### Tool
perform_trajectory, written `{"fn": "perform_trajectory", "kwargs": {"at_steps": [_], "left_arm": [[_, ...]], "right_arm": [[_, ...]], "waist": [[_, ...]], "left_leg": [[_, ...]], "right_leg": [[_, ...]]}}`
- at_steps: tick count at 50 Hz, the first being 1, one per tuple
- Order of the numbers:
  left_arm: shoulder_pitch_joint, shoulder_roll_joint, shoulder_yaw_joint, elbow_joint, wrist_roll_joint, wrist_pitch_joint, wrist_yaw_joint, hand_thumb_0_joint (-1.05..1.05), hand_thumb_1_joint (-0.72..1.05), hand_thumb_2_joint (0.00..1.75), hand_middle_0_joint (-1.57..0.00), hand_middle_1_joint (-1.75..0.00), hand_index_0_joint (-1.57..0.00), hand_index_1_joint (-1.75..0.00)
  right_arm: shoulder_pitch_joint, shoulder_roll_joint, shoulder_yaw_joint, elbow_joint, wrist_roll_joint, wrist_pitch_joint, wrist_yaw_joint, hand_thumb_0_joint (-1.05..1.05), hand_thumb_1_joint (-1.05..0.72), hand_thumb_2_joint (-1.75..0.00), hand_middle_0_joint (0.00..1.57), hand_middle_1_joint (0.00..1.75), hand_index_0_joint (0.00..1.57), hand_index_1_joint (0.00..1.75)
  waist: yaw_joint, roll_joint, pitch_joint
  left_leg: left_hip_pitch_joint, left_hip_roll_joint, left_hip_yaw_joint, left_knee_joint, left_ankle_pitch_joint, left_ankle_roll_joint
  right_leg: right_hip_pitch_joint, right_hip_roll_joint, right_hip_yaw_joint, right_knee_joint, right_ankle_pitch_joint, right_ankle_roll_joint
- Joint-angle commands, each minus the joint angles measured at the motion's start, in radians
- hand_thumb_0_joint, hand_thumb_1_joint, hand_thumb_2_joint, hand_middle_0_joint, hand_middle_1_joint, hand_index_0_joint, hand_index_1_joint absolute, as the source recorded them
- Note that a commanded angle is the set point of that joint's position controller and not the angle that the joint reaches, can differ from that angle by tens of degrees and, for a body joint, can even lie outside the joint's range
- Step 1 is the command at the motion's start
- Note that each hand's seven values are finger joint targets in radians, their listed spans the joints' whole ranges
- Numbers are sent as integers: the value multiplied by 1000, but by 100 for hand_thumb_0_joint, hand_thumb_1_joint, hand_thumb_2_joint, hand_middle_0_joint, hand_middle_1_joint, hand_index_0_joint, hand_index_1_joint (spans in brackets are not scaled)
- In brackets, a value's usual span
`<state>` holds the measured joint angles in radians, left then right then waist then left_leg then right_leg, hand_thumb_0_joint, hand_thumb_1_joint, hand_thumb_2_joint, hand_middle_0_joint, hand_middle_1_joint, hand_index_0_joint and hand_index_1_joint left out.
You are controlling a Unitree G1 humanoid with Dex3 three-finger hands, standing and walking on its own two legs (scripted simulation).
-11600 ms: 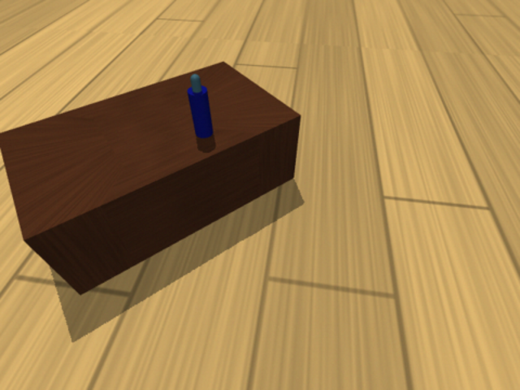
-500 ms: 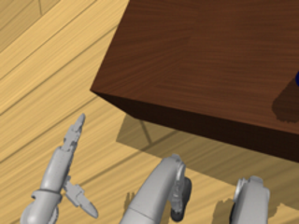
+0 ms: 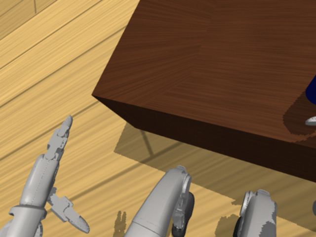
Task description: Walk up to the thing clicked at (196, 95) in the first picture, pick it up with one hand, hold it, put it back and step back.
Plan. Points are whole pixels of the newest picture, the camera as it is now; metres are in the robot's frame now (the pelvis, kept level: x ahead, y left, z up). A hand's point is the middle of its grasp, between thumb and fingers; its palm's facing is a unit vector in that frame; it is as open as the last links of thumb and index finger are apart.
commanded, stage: rest palm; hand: right
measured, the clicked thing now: out of the picture +0.56 -0.25 +0.00
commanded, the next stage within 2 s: close in 0.02 s
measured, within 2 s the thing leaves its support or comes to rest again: leaves its support in 1.58 s
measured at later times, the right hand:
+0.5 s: hand out of the picture +0.54 -0.24 -0.04, palm faces +0.27 +0.96 +0.01, open 16.3 cm
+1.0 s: hand out of the picture +0.54 -0.24 -0.04, palm faces +0.28 +0.96 -0.01, open 10.9 cm
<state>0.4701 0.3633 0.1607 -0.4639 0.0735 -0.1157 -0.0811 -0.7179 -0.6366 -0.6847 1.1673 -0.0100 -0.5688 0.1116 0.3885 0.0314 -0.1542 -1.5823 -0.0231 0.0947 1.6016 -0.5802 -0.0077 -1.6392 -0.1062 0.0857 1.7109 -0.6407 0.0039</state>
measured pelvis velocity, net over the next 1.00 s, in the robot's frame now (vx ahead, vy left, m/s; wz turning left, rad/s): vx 0.00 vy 0.01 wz -0.01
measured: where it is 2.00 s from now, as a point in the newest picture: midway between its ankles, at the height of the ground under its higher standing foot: (208, 236)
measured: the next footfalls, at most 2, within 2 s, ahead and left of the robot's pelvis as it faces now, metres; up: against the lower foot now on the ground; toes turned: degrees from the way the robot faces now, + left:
none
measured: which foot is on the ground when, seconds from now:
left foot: down 0.00-1.00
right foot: down 0.00-1.00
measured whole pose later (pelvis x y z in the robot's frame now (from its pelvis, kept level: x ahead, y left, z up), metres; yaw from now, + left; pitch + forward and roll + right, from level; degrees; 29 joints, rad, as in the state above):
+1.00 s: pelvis +0.00 +0.01 +0.00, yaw -1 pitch +33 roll +7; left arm 0.47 0.35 0.15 -0.45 0.08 -0.09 -0.08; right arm -0.82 -0.69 -0.63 1.18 -0.06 -0.53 0.05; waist 0.41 0.03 -0.14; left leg -1.59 -0.02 0.10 1.60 -0.58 0.00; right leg -1.65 -0.10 0.09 1.70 -0.63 0.02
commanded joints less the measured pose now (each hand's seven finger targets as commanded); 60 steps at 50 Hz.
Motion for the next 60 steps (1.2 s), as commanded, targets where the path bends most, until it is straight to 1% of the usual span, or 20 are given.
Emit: {"fn": "perform_trajectory", "kwargs": {"at_steps": [1,5,14,17,21,24,27,30,31,33,36,37,42,44,45,48,50,55,57,60], "left_arm": [[81,160,175,-140,-9,-41,35,0,-61,9,-4,-3,-2,-6],[72,147,152,-161,1,-47,36,0,-61,9,-5,-3,-2,-6],[75,163,148,-142,9,-43,29,0,-58,7,-5,-5,-4,-6],[75,155,135,-120,9,-35,25,0,-58,8,-5,-5,-3,-6],[50,201,169,-186,5,-22,32,0,-58,7,-4,-4,-3,-6],[64,173,152,-114,3,-10,31,0,-57,7,-4,-5,-3,-5],[47,208,185,-144,-2,-10,35,0,-58,8,-4,-4,-3,-6],[86,166,150,-138,3,-8,28,0,-57,7,-4,-4,-3,-5],[101,149,129,-110,1,-7,25,0,-58,8,-4,-4,-3,-5],[95,174,165,-116,-4,-13,29,0,-58,8,-4,-4,-3,-5],[95,187,180,-151,2,-12,22,0,-58,8,-4,-4,-3,-5],[95,167,166,-162,1,-13,18,0,-57,7,-4,-4,-3,-5],[77,184,185,-150,-10,-14,24,0,-57,7,-4,-4,-3,-5],[68,155,142,-143,-6,-12,24,0,-58,7,-4,-4,-3,-5],[58,157,145,-157,-9,-14,26,0,-58,8,-4,-4,-3,-5],[59,148,127,-152,-10,-19,29,0,-58,7,-4,-4,-3,-5],[58,170,150,-201,-8,-24,32,0,-59,7,-4,-4,-3,-5],[99,167,175,-183,-12,-29,28,0,-58,7,-4,-4,-3,-5],[126,142,150,-161,-10,-28,21,0,-57,6,-4,-4,-3,-5],[101,160,166,-165,-16,-27,23,0,-57,6,-4,-4,-3,-5]], "right_arm": [[-349,-258,19,-243,-28,-99,-29,0,57,-1,6,4,6,4],[-400,-231,79,-261,-48,-109,-33,0,55,0,8,3,7,3],[-446,-270,58,-261,-44,-68,-56,0,59,0,37,14,36,14],[-431,-233,76,-193,-49,-53,-62,0,61,0,43,16,42,16],[-474,-281,64,-247,-71,-47,-69,0,59,-1,46,22,46,22],[-472,-206,100,-181,-67,-34,-62,0,54,-9,52,30,52,30],[-469,-262,73,-213,-73,-30,-72,0,55,-12,56,34,56,34],[-464,-213,96,-163,-70,-28,-73,0,49,-20,67,44,67,44],[-456,-223,84,-159,-61,-32,-71,0,47,-23,72,48,72,48],[-463,-284,55,-219,-59,-39,-68,0,44,-26,81,54,81,54],[-453,-238,86,-271,-68,-30,-59,0,37,-34,86,61,87,61],[-440,-194,107,-255,-65,-24,-57,0,35,-38,90,65,90,65],[-444,-260,70,-292,-56,-11,-62,0,20,-48,102,76,102,76],[-455,-211,97,-231,-52,-10,-57,0,15,-53,106,81,106,81],[-437,-239,75,-212,-49,-13,-61,0,11,-55,108,83,108,83],[-407,-234,58,-130,-38,-20,-63,0,7,-65,112,91,113,92],[-400,-283,31,-157,-43,-31,-65,0,5,-71,112,96,113,96],[-367,-250,46,-200,-44,-39,-43,0,-7,-82,118,104,118,105],[-330,-209,61,-173,-41,-32,-40,0,-6,-82,119,106,120,106],[-364,-258,38,-233,-35,-29,-47,0,-5,-82,120,106,121,106]], "waist": [[-4,-363,-502],[3,-417,-517],[-4,-446,-574],[10,-409,-546],[14,-398,-611],[24,-420,-540],[16,-419,-567],[40,-380,-525],[24,-391,-511],[13,-444,-575],[11,-494,-634],[12,-484,-612],[2,-458,-586],[22,-418,-521],[8,-383,-527],[27,-305,-469],[20,-322,-535],[15,-377,-572],[7,-378,-530],[-16,-401,-557]], "left_leg": [[259,-37,-45,-169,189,38],[237,-33,-47,-173,173,41],[217,-36,-31,-146,224,40],[221,-36,-27,-141,246,37],[238,-37,-16,-136,232,42],[166,-38,-2,-124,203,47],[169,-35,-2,-125,203,45],[198,-39,-10,-143,241,39],[201,-39,-13,-138,254,41],[202,-35,-15,-126,278,42],[202,-35,-10,-125,300,44],[211,-37,-11,-138,293,43],[232,-32,-20,-160,263,39],[222,-32,-19,-166,233,40],[248,-34,-24,-173,245,37],[293,-33,-46,-183,259,28],[333,-32,-60,-189,274,25],[300,-37,-43,-176,278,31],[267,-39,-32,-174,255,35],[263,-37,-27,-169,232,39]], "right_leg": [[438,46,-3,-216,206,-14],[493,43,0,-218,206,-6],[523,35,13,-203,292,-6],[480,39,12,-190,305,-11],[517,40,23,-210,298,-9],[523,39,33,-225,294,0],[554,33,42,-227,301,0],[506,38,20,-196,311,-11],[485,41,16,-194,328,-11],[554,39,14,-185,391,-6],[653,33,18,-195,477,3],[638,33,16,-203,458,0],[588,38,11,-216,368,-4],[536,38,11,-221,317,-5],[510,40,11,-216,311,-12],[379,45,1,-191,259,-25],[407,44,-6,-187,272,-26],[480,45,0,-201,310,-20],[482,44,0,-214,299,-17],[509,45,5,-236,289,-11]]}}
